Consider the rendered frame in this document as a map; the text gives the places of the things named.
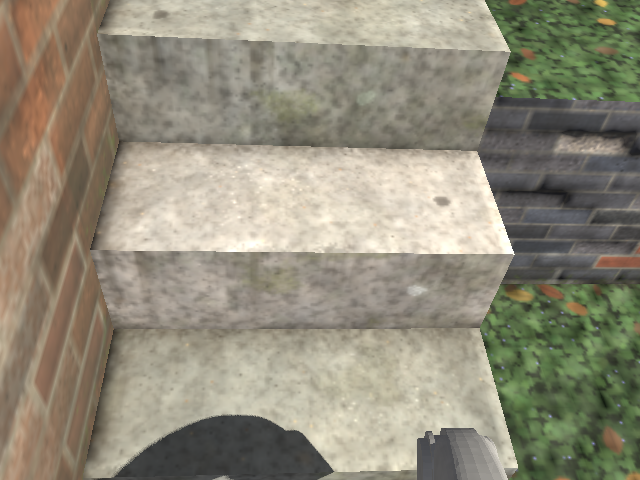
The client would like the robot right thigh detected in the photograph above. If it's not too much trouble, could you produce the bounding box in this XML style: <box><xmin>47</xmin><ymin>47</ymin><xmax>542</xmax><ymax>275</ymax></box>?
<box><xmin>417</xmin><ymin>428</ymin><xmax>508</xmax><ymax>480</ymax></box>

